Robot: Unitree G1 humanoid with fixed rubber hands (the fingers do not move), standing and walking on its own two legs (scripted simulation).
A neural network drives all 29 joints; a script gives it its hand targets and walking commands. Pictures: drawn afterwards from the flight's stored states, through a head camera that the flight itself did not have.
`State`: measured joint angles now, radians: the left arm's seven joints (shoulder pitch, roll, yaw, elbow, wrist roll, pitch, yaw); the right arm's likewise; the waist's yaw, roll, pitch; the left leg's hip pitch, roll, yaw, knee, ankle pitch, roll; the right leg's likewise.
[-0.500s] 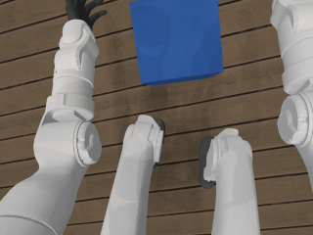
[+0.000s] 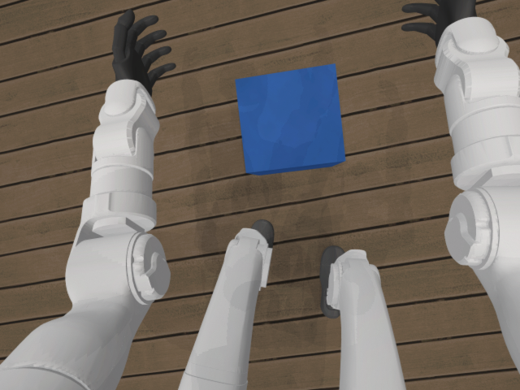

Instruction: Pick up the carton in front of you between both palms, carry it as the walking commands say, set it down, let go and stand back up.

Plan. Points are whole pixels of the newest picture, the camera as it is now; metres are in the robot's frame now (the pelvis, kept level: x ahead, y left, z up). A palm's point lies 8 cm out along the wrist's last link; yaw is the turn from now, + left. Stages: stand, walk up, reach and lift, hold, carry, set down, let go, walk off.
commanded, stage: set down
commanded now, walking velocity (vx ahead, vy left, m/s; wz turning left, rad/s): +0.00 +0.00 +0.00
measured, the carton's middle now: (290, 129) +0.49 +0.07 -0.48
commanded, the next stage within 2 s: let go in 0.02 s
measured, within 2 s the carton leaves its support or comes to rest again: neither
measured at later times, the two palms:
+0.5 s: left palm (57, 149) +0.36 +0.28 +0.02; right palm out of the picture +0.43 -0.15 +0.01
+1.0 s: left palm (13, 303) +0.25 +0.23 +0.11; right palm out of the picture +0.29 -0.23 +0.10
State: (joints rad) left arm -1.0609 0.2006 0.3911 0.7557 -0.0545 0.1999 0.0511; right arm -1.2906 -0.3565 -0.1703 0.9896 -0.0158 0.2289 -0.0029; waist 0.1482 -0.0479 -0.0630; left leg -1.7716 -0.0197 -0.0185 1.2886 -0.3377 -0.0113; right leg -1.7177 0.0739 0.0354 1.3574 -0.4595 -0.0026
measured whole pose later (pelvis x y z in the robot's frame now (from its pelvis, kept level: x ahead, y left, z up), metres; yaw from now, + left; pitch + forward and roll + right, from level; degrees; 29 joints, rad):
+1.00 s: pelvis +0.10 +0.00 +0.17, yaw +2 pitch +3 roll +1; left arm 0.23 0.21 0.03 0.42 -0.02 0.04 -0.08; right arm 0.16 -0.19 -0.06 0.49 -0.02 0.03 0.03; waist 0.03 0.00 0.04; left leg -0.28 -0.03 -0.05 0.44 -0.22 0.00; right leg -0.20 0.03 0.05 0.46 -0.31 -0.02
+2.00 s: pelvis +0.11 +0.03 +0.17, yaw +0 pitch +0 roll +0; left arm 0.19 0.35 0.03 0.75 0.03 0.01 0.02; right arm 0.16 -0.32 -0.04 0.81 -0.04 0.00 -0.02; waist -0.01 -0.05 0.01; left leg -0.20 -0.04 0.00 0.49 -0.29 0.04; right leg -0.11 0.01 0.08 0.46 -0.34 0.02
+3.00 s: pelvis +0.08 +0.02 +0.18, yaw +0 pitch -2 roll +0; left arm 0.16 0.39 0.01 0.98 0.02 -0.01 0.02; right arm 0.11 -0.37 -0.02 1.03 -0.02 -0.01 -0.01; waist 0.00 -0.02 0.03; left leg -0.14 -0.03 -0.01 0.37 -0.18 0.03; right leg -0.06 0.01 0.07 0.34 -0.23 0.01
